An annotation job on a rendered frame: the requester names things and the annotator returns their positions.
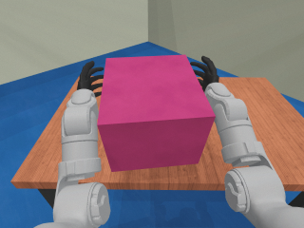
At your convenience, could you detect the left robot hand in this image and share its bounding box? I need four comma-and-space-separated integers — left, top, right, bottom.
77, 61, 104, 97

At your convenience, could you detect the right robot hand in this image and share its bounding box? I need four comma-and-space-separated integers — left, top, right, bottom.
190, 56, 219, 92

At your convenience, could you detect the robot right upper arm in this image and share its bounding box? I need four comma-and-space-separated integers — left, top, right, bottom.
224, 165, 304, 228

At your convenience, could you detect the right robot forearm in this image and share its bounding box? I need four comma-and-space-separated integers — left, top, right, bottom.
204, 83, 286, 200

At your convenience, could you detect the robot left upper arm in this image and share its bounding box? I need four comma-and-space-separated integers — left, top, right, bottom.
34, 181, 111, 228

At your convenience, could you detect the left robot forearm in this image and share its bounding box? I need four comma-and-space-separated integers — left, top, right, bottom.
53, 88, 102, 221

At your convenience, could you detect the carton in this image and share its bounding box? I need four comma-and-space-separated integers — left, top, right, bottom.
97, 54, 216, 172

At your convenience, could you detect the table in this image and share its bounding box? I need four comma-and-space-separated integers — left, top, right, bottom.
10, 76, 304, 209

